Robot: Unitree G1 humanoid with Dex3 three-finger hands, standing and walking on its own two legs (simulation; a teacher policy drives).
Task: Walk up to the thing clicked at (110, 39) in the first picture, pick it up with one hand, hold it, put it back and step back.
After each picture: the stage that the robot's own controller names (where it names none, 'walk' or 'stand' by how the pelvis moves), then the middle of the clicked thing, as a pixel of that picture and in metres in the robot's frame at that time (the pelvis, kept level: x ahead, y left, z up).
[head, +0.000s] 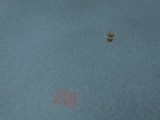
stand; (110, 36) +1.45 -0.39 -0.72
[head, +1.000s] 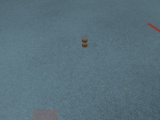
walk; (84, 41) +1.37 +0.01 -0.70
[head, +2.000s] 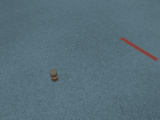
walk; (53, 75) +0.87 +0.27 -0.71
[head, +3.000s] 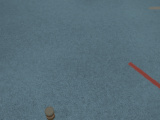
stand; (50, 113) +0.48 +0.20 -0.70
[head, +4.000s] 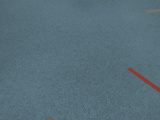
stand; out of the picture +0.44 +0.22 -0.72
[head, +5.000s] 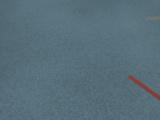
stand; out of the picture +0.41 +0.22 -0.73
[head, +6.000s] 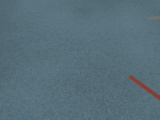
stand; out of the picture +0.40 +0.22 -0.73
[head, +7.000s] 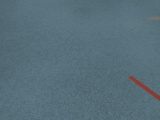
stand; out of the picture +0.40 +0.22 -0.73
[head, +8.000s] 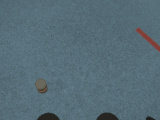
go down; (41, 86) +0.45 +0.20 -0.54
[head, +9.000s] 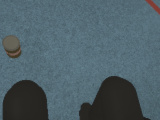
go down; (12, 47) +0.50 +0.24 -0.31
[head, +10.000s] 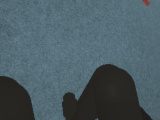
close in; out of the picture +0.48 +0.27 -0.26
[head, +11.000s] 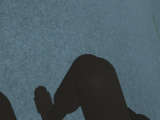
close; out of the picture +0.47 +0.31 -0.24
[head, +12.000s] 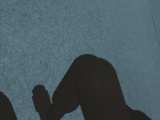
lift; out of the picture +0.45 +0.29 -0.24
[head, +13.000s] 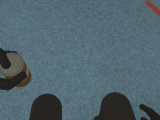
lift; (16, 71) +0.36 +0.21 -0.05
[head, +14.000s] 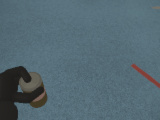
hold; (34, 90) +0.33 +0.16 +0.00
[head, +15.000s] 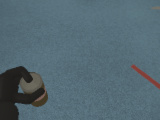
hold; (35, 90) +0.33 +0.16 +0.00
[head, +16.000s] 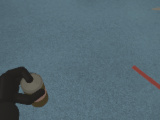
hold; (35, 91) +0.33 +0.16 +0.00
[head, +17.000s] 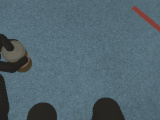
crouch; (18, 57) +0.43 +0.19 -0.08
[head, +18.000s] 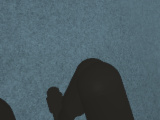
lower; out of the picture +0.47 +0.29 -0.22
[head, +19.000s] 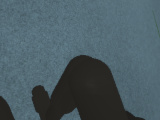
lower; out of the picture +0.44 +0.31 -0.24
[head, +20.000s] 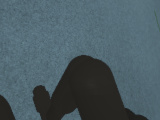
lower; out of the picture +0.44 +0.31 -0.24
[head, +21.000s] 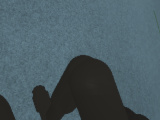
lower; out of the picture +0.45 +0.31 -0.24
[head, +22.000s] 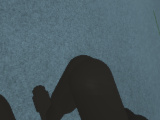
lower; out of the picture +0.44 +0.31 -0.24
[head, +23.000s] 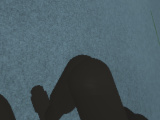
open; out of the picture +0.44 +0.31 -0.24
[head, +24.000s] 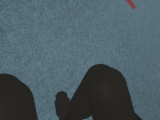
stand; out of the picture +0.45 +0.28 -0.26
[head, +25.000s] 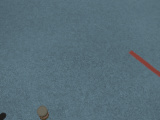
stand; (43, 113) +0.42 +0.19 -0.62
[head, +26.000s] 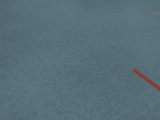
stand; out of the picture +0.41 +0.20 -0.67
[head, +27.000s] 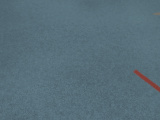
stand; out of the picture +0.40 +0.19 -0.67
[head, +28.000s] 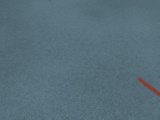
stand; out of the picture +0.42 +0.18 -0.72
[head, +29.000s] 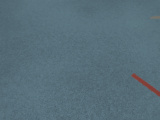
stand; out of the picture +0.40 +0.22 -0.73
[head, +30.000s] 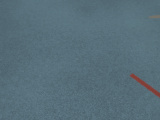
stand; out of the picture +0.39 +0.22 -0.73
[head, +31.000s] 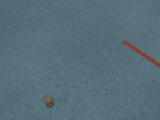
walk; (48, 101) +0.49 +0.21 -0.70
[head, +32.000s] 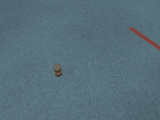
walk; (57, 70) +0.79 +0.19 -0.69
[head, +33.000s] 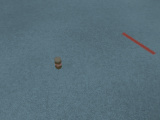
stand; (58, 63) +1.04 +0.21 -0.70
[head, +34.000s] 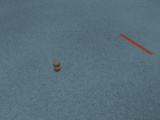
stand; (56, 65) +1.02 +0.20 -0.73
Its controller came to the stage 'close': yes
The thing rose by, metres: 0.71
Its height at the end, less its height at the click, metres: +0.00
